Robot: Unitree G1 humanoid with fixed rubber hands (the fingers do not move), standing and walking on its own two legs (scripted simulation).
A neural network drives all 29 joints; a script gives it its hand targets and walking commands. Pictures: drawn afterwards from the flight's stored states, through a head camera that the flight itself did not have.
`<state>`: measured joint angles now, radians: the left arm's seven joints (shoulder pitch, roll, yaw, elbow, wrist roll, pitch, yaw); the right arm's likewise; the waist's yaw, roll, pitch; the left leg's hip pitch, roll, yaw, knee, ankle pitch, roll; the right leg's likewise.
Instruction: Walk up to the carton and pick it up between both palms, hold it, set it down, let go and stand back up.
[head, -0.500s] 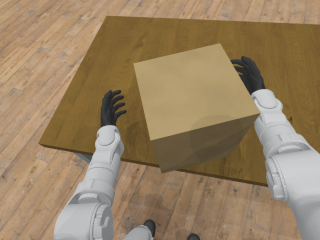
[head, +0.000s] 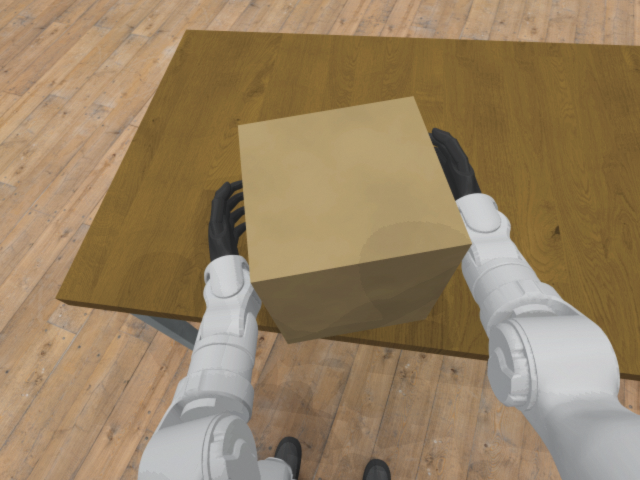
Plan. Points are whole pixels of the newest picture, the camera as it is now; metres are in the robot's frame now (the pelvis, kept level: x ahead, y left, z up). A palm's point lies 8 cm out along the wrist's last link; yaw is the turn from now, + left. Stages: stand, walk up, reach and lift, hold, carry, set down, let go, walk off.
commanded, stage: reach and lift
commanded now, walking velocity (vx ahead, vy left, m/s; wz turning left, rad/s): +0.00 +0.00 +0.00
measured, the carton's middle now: (343, 234) +0.40 +0.07 -0.01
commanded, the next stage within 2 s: none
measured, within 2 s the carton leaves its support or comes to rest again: leaves its support in 1.78 s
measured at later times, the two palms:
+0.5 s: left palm (226, 252) +0.34 +0.21 +0.01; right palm (458, 194) +0.47 -0.07 +0.03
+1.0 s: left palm (226, 253) +0.34 +0.21 +0.01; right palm (458, 195) +0.47 -0.07 +0.03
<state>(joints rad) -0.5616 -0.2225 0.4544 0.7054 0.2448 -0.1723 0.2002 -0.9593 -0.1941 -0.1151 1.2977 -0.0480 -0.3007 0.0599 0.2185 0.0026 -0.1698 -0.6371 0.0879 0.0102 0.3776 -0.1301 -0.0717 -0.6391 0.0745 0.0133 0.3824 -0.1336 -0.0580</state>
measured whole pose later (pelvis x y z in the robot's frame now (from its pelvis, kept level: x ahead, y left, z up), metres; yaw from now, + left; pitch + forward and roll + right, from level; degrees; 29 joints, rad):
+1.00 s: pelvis +0.00 -0.01 +0.00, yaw +1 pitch +22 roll +0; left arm -0.56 -0.23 0.51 0.75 0.29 -0.26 0.16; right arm -0.95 -0.16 -0.30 1.39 -0.20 -0.44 0.04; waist 0.20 -0.02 -0.17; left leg -0.61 0.10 0.05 0.32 -0.10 -0.07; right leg -0.60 0.07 -0.03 0.33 -0.12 -0.07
